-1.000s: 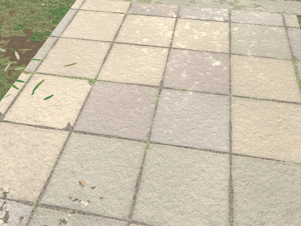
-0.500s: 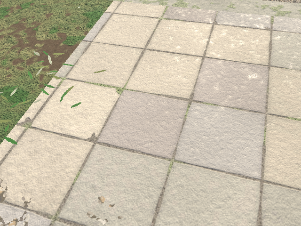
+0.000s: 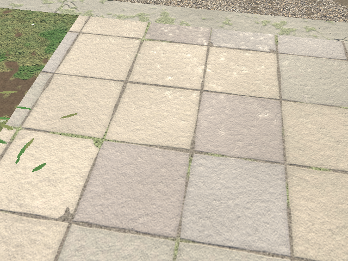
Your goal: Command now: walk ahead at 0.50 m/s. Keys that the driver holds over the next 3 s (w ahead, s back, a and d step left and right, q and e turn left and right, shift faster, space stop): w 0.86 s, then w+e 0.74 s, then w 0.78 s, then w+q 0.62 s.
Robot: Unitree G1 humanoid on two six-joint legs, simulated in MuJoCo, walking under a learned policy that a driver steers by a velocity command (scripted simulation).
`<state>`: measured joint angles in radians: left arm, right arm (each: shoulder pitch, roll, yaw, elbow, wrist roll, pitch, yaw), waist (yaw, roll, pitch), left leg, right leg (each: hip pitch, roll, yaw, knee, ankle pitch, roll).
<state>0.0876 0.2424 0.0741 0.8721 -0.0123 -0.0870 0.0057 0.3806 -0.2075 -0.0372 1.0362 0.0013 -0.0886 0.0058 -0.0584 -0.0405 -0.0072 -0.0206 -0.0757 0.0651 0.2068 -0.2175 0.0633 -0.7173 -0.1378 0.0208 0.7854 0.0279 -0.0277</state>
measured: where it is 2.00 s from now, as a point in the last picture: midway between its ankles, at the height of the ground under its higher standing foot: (189, 135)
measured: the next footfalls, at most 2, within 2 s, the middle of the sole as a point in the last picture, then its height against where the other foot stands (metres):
right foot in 0.20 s outside the picture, level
left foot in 0.76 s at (144, 236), level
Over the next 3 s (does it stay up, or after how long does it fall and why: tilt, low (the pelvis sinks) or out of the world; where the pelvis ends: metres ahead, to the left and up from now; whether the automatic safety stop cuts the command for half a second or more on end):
stays up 1.64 -0.34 -0.02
